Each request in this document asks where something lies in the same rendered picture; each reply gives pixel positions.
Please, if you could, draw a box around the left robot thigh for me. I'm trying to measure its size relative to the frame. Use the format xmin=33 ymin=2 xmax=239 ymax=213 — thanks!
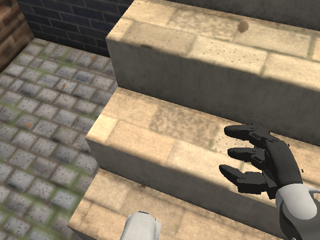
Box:
xmin=120 ymin=212 xmax=162 ymax=240

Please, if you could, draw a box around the right robot hand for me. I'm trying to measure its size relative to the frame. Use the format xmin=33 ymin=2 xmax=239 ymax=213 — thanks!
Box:
xmin=219 ymin=122 xmax=304 ymax=200

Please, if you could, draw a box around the robot right forearm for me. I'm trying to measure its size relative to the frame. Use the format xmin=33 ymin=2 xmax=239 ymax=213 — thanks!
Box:
xmin=275 ymin=183 xmax=320 ymax=240

